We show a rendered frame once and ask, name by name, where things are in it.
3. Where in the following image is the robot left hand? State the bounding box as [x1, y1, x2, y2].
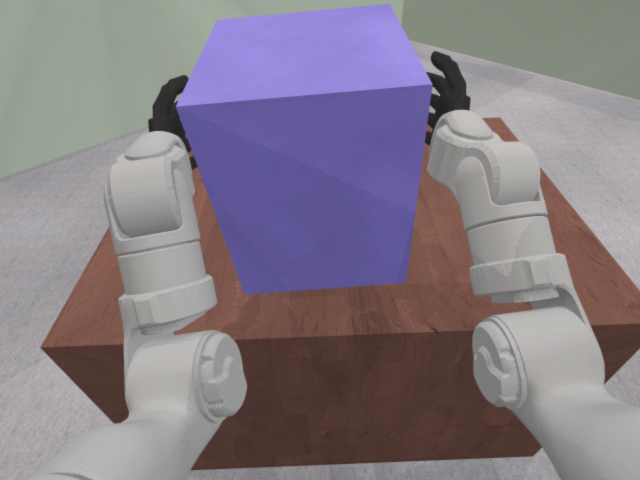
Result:
[148, 75, 198, 170]

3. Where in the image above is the robot right hand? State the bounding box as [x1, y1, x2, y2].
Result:
[425, 51, 470, 146]

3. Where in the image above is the pedestal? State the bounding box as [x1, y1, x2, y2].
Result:
[40, 117, 640, 470]

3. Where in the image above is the left robot upper arm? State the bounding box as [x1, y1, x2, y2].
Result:
[25, 330, 247, 480]

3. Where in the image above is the right robot upper arm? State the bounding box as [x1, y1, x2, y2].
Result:
[472, 306, 640, 480]

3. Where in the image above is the robot right forearm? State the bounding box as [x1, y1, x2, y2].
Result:
[427, 110, 605, 381]

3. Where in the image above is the robot left forearm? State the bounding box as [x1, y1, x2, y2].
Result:
[104, 131, 217, 411]

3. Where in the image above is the carton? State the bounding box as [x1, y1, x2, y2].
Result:
[176, 4, 433, 295]

